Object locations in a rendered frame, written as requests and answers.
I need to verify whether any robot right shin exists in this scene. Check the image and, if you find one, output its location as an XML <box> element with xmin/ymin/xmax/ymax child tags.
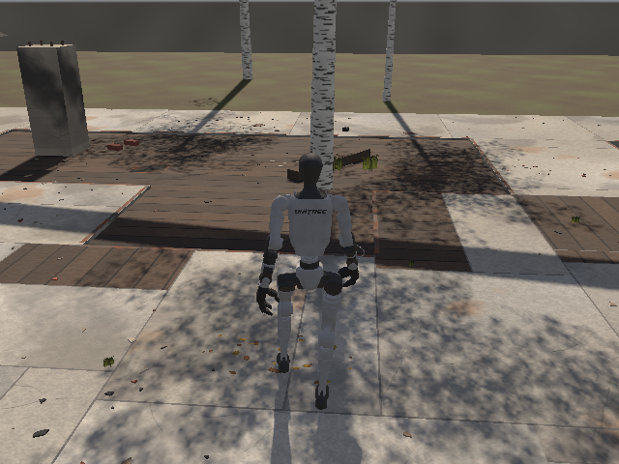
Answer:
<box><xmin>318</xmin><ymin>332</ymin><xmax>335</xmax><ymax>396</ymax></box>

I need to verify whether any robot left upper arm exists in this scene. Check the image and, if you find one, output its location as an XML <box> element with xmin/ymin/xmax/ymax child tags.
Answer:
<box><xmin>268</xmin><ymin>194</ymin><xmax>290</xmax><ymax>250</ymax></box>

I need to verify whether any left robot forearm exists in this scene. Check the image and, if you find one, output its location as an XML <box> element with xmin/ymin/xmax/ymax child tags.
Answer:
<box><xmin>258</xmin><ymin>236</ymin><xmax>278</xmax><ymax>288</ymax></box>

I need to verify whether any robot right upper arm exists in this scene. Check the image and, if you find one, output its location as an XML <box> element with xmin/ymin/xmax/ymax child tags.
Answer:
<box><xmin>330</xmin><ymin>194</ymin><xmax>354</xmax><ymax>247</ymax></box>

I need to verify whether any right robot forearm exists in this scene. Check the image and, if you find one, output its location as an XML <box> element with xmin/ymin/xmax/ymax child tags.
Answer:
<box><xmin>342</xmin><ymin>232</ymin><xmax>358</xmax><ymax>271</ymax></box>

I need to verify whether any robot right hand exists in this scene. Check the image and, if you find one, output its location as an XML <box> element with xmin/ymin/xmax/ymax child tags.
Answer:
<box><xmin>338</xmin><ymin>267</ymin><xmax>359</xmax><ymax>287</ymax></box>

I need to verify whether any humanoid robot torso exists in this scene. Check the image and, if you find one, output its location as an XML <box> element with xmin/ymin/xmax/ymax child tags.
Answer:
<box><xmin>287</xmin><ymin>190</ymin><xmax>333</xmax><ymax>290</ymax></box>

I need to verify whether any robot left hand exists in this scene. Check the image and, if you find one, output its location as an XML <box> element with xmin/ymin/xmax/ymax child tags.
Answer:
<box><xmin>256</xmin><ymin>286</ymin><xmax>280</xmax><ymax>316</ymax></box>

